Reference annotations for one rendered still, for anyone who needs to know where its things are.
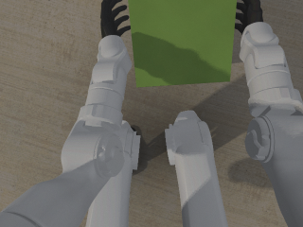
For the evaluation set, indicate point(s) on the right robot upper arm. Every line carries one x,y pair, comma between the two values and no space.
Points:
276,141

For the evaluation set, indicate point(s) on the left robot forearm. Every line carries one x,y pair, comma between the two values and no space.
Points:
102,110

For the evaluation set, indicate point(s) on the right robot forearm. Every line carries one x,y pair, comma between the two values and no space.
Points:
267,73

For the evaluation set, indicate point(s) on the left robot upper arm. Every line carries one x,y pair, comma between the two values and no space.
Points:
89,160

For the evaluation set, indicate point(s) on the robot left thigh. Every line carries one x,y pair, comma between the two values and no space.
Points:
110,208

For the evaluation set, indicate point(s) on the robot right shin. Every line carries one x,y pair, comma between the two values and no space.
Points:
203,128

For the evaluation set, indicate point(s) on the right robot hand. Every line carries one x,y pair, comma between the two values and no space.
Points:
251,13

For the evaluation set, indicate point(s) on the carton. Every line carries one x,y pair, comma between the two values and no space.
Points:
178,42

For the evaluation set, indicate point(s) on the left robot hand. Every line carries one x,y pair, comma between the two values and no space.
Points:
108,24

